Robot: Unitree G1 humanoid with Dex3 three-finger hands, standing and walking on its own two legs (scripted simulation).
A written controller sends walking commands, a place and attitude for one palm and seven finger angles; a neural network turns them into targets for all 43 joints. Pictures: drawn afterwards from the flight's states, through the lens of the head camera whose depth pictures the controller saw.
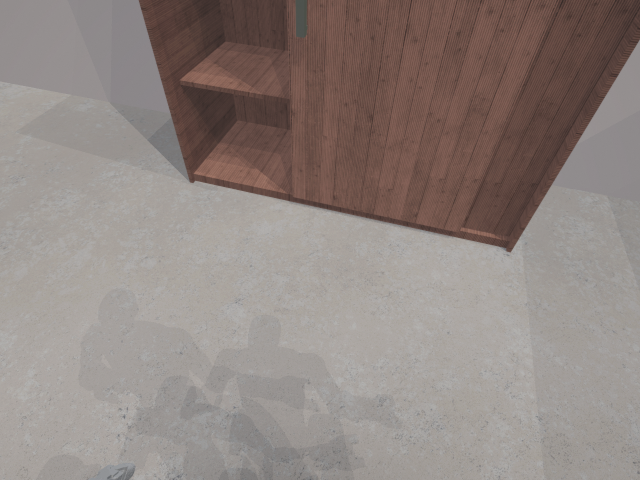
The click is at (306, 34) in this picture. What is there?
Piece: wardrobe's sliding door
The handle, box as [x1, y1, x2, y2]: [295, 0, 307, 37]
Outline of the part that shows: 295,0 296,36 304,37 307,28 306,0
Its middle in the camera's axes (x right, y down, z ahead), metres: -0.05 -0.75 +1.12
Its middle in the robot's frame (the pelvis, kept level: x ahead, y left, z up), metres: +1.35 +0.14 +0.16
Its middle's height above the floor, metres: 0.93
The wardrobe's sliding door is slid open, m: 0.52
